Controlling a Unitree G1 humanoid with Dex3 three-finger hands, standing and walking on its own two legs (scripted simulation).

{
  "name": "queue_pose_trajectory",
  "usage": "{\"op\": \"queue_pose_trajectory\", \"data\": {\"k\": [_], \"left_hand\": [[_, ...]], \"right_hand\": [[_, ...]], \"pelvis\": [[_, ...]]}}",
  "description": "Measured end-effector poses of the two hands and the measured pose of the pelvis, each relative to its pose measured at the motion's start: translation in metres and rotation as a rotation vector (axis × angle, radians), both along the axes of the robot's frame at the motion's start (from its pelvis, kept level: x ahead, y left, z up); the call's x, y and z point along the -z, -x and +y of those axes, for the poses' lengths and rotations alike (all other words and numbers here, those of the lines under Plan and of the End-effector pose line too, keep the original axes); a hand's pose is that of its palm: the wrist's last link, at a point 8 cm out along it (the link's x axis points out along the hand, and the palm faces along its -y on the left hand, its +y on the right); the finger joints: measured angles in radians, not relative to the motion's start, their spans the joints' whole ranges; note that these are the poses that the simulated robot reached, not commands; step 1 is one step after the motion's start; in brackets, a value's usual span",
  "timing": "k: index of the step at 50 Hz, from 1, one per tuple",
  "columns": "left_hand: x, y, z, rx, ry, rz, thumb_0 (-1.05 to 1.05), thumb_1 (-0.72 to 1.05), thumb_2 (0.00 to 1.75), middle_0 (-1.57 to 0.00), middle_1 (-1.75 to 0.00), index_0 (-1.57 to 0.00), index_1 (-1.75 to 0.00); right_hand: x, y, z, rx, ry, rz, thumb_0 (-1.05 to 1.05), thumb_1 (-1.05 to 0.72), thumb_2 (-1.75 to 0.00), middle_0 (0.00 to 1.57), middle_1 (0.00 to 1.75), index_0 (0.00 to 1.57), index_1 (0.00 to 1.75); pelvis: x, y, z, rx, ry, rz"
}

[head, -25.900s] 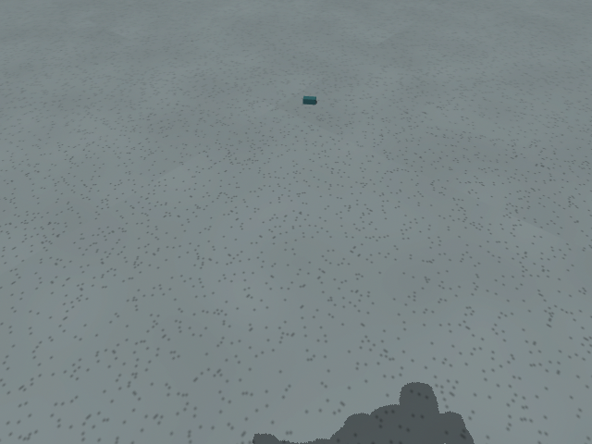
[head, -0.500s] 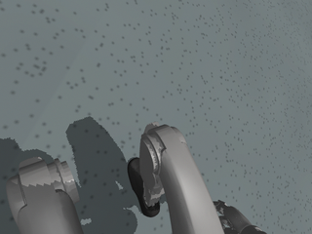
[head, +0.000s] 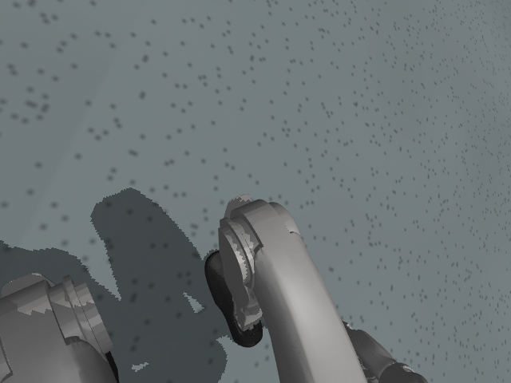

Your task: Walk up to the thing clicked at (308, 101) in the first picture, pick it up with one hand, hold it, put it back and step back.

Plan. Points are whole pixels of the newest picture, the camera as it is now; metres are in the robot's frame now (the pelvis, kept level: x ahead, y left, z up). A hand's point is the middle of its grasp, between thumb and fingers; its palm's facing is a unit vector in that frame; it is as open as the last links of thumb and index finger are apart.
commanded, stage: rest palm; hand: left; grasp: from above
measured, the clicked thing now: out of the picture +0.48 +0.33 -0.28
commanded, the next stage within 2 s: close in 0.38 s
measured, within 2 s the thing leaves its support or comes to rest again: neither
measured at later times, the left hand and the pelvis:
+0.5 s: hand out of the picture +0.44 +0.31 -0.25, palm faces -0.46 -0.05 -0.89, open 13.9 cm; pelvis +0.00 +0.00 +0.00, yaw -1 degrees
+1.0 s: hand out of the picture +0.45 +0.31 -0.26, palm faces -0.52 -0.09 -0.85, open 13.4 cm; pelvis +0.00 +0.00 +0.00, yaw -1 degrees
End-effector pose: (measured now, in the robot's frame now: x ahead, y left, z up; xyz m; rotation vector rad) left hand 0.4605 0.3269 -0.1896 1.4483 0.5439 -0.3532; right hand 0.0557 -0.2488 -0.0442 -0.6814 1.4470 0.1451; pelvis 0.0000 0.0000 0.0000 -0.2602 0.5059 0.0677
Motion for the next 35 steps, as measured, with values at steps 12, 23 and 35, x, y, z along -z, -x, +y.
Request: {"op": "queue_pose_trajectory", "data": {"k": [12, 23, 35], "left_hand": [[-0.001, 0.010, -0.004, 0.111, 0.056, -0.072, 0.00, -0.45, 0.96, -0.07, -0.98, -0.09, -0.97], [-0.002, 0.012, -0.009, 0.110, -0.001, -0.102, 0.00, -0.45, 0.96, -0.07, -0.97, -0.08, -0.96], [0.004, 0.000, -0.008, 0.025, 0.000, -0.070, 0.00, -0.40, 0.93, -0.08, -1.01, -0.11, -0.99]], "right_hand": [[-0.013, -0.004, -0.006, -0.061, 0.051, 0.035, 0.00, -0.90, -0.89, 0.21, 0.30, 0.21, 0.30], [-0.012, -0.009, -0.004, -0.079, 0.038, -0.008, 0.00, -0.90, -0.89, 0.21, 0.30, 0.21, 0.30], [-0.008, -0.006, 0.002, -0.068, -0.016, -0.013, 0.00, -0.90, -0.89, 0.21, 0.30, 0.21, 0.30]], "pelvis": [[-0.001, 0.001, -0.001, 0.006, 0.012, -0.029], [-0.001, 0.005, 0.004, 0.011, 0.019, -0.021], [0.002, 0.000, 0.002, 0.012, 0.013, -0.016]]}}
